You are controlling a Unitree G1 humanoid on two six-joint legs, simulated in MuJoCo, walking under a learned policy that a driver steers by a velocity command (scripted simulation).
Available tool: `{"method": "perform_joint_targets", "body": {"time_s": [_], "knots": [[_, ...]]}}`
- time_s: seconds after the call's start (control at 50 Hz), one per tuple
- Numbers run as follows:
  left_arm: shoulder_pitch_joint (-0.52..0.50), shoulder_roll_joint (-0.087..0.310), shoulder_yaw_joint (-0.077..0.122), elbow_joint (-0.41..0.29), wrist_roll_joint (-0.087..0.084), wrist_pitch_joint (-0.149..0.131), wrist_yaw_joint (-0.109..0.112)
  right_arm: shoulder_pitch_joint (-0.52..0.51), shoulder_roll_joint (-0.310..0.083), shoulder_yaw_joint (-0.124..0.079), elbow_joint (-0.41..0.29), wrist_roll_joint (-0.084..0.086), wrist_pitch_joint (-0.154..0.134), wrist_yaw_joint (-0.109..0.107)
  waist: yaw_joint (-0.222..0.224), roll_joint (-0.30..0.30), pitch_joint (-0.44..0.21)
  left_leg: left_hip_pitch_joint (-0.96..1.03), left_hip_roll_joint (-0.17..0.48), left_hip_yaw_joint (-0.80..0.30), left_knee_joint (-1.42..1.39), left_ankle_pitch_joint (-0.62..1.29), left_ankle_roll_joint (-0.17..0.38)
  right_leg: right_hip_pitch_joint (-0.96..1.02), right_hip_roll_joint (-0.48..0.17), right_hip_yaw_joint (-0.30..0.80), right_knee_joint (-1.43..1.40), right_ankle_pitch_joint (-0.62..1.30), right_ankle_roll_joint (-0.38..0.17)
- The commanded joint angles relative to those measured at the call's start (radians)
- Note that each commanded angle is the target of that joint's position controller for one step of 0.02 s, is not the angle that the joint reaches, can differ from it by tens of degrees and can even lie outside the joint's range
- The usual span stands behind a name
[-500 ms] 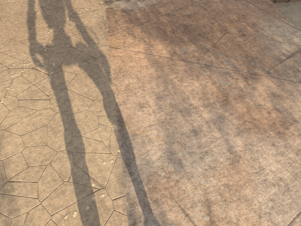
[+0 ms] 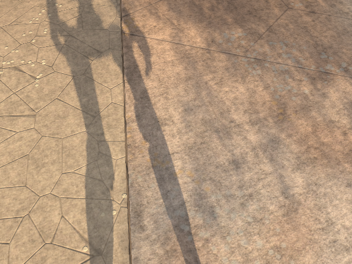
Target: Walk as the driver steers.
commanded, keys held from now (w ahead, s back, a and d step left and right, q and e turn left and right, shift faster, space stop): q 0.72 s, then w+q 0.26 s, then w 0.02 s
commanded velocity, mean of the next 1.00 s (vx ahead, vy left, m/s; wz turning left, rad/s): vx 0.13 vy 0.00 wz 0.54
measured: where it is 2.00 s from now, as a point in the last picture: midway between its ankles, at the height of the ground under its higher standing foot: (28, 237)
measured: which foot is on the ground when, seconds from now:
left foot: up 0.00-0.26, down 0.28-0.70, up 0.72-1.00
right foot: down 0.00-0.42, up 0.44-0.68, down 0.70-1.00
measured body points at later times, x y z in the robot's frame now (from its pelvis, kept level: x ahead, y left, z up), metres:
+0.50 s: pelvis +0.10 +0.05 +0.03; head +0.13 +0.08 +0.48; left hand +0.26 +0.35 -0.07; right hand +0.29 -0.19 -0.06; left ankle +0.16 +0.15 -0.65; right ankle +0.08 -0.11 -0.64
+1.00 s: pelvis +0.12 +0.08 +0.01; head +0.13 +0.09 +0.46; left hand +0.03 +0.34 -0.11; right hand +0.40 -0.03 -0.08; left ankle +0.04 +0.20 -0.56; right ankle +0.16 -0.07 -0.72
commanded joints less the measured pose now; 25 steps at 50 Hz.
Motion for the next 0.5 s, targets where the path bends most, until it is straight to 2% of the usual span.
{"method": "perform_joint_targets", "body": {"time_s": [0.02,0.04,0.06,0.1,0.12,0.14,0.18,0.2,0.22,0.26,0.3,0.32,0.34,0.36,0.38,0.4,0.42,0.44,0.46,0.48,0.5], "knots": [[0.15,0.14,0.029,-0.02,0.004,0.009,0.04,-0.034,-0.071,-0.019,-0.107,-0.018,0.016,-0.024,0.093,-0.053,-0.28,-0.365,0.074,0.038,0.198,0.198,-0.009,0.483,-0.428,0.379,-0.198,0.715,-0.309],[0.087,0.14,0.024,-0.024,0.014,0.009,0.048,-0.029,-0.046,-0.024,-0.127,-0.027,0.039,-0.027,0.033,-0.072,-0.22,-0.304,0.081,0.029,0.166,0.228,-0.005,0.338,-0.404,0.318,-0.242,0.687,-0.279],[0.053,0.126,0.019,-0.022,0.017,0.009,0.052,-0.031,-0.034,-0.028,-0.145,-0.022,0.055,-0.031,0.011,-0.123,-0.171,-0.294,0.078,0.03,0.153,0.211,0.004,0.262,-0.38,0.235,-0.274,0.673,-0.245],[0.041,0.114,0.015,-0.011,0.013,0.014,0.066,-0.06,-0.016,-0.031,-0.184,-0.019,0.069,-0.037,-0.002,-0.157,-0.12,-0.341,0.082,0.021,0.06,0.208,0.013,0.236,-0.344,0.11,-0.302,0.698,-0.198],[0.055,0.121,0.017,-0.002,0.013,0.021,0.08,-0.086,-0.011,-0.029,-0.21,-0.024,0.07,-0.036,-0.003,-0.158,-0.119,-0.364,0.079,0.023,0.024,0.236,0.014,0.254,-0.334,0.076,-0.308,0.729,-0.195],[0.047,0.136,0.022,0.003,0.013,0.032,0.094,-0.096,-0.006,-0.026,-0.226,-0.028,0.072,-0.031,-0.019,-0.14,-0.103,-0.352,0.083,0.032,-0.135,0.313,0.019,0.244,-0.292,0.013,-0.324,0.662,-0.184],[0.022,0.176,0.036,-0.008,0.009,0.046,0.111,-0.145,0.01,-0.016,-0.246,-0.043,0.07,-0.016,-0.012,-0.12,-0.117,-0.256,0.077,0.079,-0.4,0.457,0.029,0.248,-0.246,-0.067,-0.335,0.627,-0.168],[0.018,0.204,0.045,-0.014,0.001,0.049,0.113,-0.167,0.016,-0.012,-0.258,-0.055,0.068,-0.005,-0.003,-0.144,-0.156,-0.246,0.08,0.087,-0.39,0.457,0.031,0.315,-0.294,-0.05,-0.324,0.733,-0.181],[0.002,0.213,0.05,-0.021,-0.011,0.055,0.115,-0.168,0.005,-0.014,-0.268,-0.056,0.07,0.006,-0.009,-0.136,-0.169,-0.246,0.095,0.079,-0.409,0.45,0.036,0.357,-0.321,-0.055,-0.314,0.762,-0.183],[-0.01,0.218,0.058,-0.03,-0.031,0.07,0.111,-0.197,-0.022,-0.019,-0.29,-0.05,0.077,0.02,0.004,-0.133,-0.158,-0.22,0.092,0.101,-0.501,0.429,0.056,0.398,-0.322,-0.082,-0.287,0.723,-0.161],[0.01,0.221,0.066,-0.035,-0.041,0.089,0.102,-0.23,-0.046,-0.029,-0.309,-0.052,0.091,0.025,0.028,-0.139,-0.141,-0.174,0.06,0.145,-0.591,0.389,0.079,0.431,-0.309,-0.101,-0.228,0.699,-0.124],[0.028,0.226,0.071,-0.037,-0.045,0.101,0.098,-0.24,-0.059,-0.036,-0.315,-0.052,0.095,0.026,0.035,-0.112,-0.144,-0.134,0.032,0.164,-0.64,0.393,0.094,0.439,-0.296,-0.107,-0.172,0.725,-0.103],[0.037,0.218,0.069,-0.048,-0.038,0.112,0.095,-0.226,-0.077,-0.05,-0.299,-0.046,0.098,0.02,0.035,-0.065,-0.168,-0.078,-0.007,0.17,-0.649,0.423,0.121,0.414,-0.272,-0.126,-0.125,0.732,-0.078],[-0.01,0.223,0.068,-0.062,-0.036,0.118,0.089,-0.175,-0.077,-0.061,-0.279,-0.041,0.103,0.012,-0.004,-0.081,-0.191,-0.02,-0.029,0.155,-0.666,0.443,0.149,0.387,-0.262,-0.145,-0.082,0.676,-0.052],[-0.071,0.214,0.066,-0.084,-0.044,0.124,0.08,-0.115,-0.078,-0.071,-0.254,-0.042,0.109,0.002,-0.043,-0.086,-0.209,0.074,-0.049,0.136,-0.688,0.462,0.175,0.322,-0.247,-0.159,-0.01,0.621,-0.028],[-0.133,0.198,0.062,-0.108,-0.051,0.126,0.068,-0.06,-0.096,-0.086,-0.23,-0.045,0.115,-0.011,-0.083,-0.073,-0.201,0.157,-0.063,0.101,-0.733,0.501,0.204,0.223,-0.214,-0.165,0.085,0.5,0.001],[-0.219,0.16,0.052,-0.152,-0.047,0.13,0.057,-0.006,-0.138,-0.105,-0.208,-0.06,0.119,-0.024,-0.127,0.033,-0.153,0.232,-0.039,-0.027,-0.861,0.546,0.249,0.037,-0.153,-0.139,0.244,0.013,0.033],[-0.25,0.09,0.03,-0.213,-0.033,0.129,0.046,-0.07,-0.257,-0.133,-0.241,-0.092,0.101,-0.028,-0.078,0.265,-0.115,0.153,0.12,-0.457,-1.164,0.42,0.335,-0.091,-0.025,-0.048,0.513,-0.409,0.052],[-0.178,0.085,0.036,-0.185,-0.047,0.124,0.037,-0.197,-0.235,-0.117,-0.302,-0.113,0.061,-0.016,0.003,0.142,-0.146,0.088,0.194,-0.612,-1.19,0.334,0.358,-0.08,0.007,0.149,0.633,-0.425,0.05],[-0.133,0.094,0.035,-0.158,-0.059,0.124,0.037,-0.258,-0.188,-0.097,-0.328,-0.097,0.039,-0.007,0.037,0.1,-0.137,0.042,0.182,-0.544,-1.181,0.332,0.339,-0.067,0.01,0.161,0.647,-0.391,0.04],[-0.094,0.113,0.041,-0.137,-0.045,0.121,0.049,-0.307,-0.155,-0.089,-0.339,-0.064,0.029,0.002,0.074,0.09,-0.127,-0.009,0.132,-0.466,-1.142,0.331,0.307,-0.038,-0.003,0.168,0.614,-0.335,0.038]]}}
Keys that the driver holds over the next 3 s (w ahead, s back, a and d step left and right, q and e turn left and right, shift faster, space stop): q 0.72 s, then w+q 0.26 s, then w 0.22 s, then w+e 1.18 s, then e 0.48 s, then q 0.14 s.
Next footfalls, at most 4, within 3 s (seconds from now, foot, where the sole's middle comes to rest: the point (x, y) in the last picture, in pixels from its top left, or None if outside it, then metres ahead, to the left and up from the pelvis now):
0.28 left None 0.20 0.17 -0.68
0.70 right None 0.20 -0.05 -0.76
1.10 left None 0.10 0.28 -0.68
1.64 right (70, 240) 0.49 0.39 -0.68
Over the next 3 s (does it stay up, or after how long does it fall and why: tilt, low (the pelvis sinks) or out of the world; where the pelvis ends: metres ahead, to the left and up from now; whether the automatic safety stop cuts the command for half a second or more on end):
stays up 0.82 0.57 0.08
